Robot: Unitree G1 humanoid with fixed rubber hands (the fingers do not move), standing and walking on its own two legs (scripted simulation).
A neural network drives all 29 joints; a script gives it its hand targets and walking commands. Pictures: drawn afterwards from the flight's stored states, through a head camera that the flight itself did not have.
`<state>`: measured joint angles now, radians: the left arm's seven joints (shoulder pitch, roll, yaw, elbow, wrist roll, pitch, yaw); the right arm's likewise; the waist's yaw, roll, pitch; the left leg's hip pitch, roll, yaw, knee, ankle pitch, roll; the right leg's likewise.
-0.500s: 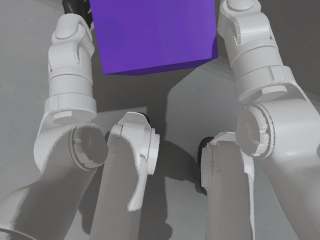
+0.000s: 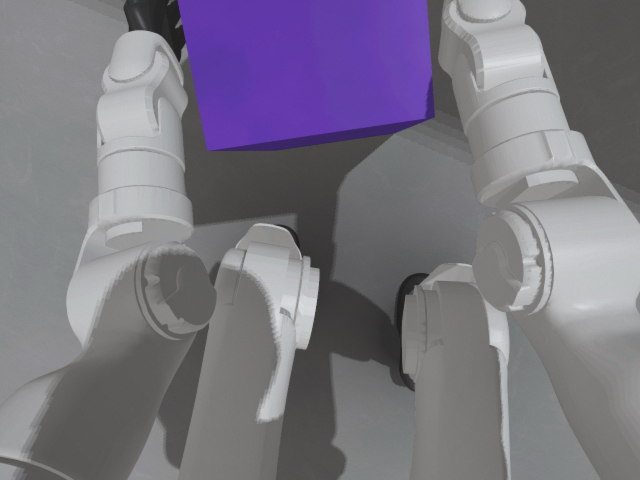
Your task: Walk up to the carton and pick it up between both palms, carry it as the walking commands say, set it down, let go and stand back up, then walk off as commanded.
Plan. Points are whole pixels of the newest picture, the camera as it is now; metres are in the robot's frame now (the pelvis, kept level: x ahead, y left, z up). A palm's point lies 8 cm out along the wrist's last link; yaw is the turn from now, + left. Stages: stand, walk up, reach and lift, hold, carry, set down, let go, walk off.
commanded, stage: set down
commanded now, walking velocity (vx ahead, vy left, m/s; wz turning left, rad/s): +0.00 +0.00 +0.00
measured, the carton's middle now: (314, 35) +0.53 +0.12 -0.25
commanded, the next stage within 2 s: let go in 1.88 s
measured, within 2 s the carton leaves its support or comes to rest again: neither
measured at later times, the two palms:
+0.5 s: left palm (133, 36) +0.48 +0.29 -0.17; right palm out of the picture +0.57 -0.04 -0.17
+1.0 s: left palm out of the picture +0.49 +0.30 -0.06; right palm out of the picture +0.58 -0.04 -0.07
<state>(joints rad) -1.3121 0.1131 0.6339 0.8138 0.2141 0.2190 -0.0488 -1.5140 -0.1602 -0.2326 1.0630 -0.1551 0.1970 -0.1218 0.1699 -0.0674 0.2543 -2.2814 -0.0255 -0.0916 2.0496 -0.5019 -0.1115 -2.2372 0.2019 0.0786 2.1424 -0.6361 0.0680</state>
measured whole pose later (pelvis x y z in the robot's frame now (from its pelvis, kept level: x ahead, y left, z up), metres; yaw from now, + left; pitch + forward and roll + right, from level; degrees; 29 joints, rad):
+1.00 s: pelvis +0.00 +0.01 +0.06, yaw +1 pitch +45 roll -2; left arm -1.20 0.23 0.37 0.78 -0.06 0.16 0.08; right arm -1.37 -0.30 -0.11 0.92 0.02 0.21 -0.11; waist 0.15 -0.03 0.11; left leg -2.19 -0.08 -0.10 1.86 -0.46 -0.08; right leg -2.10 0.12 0.07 1.94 -0.63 0.07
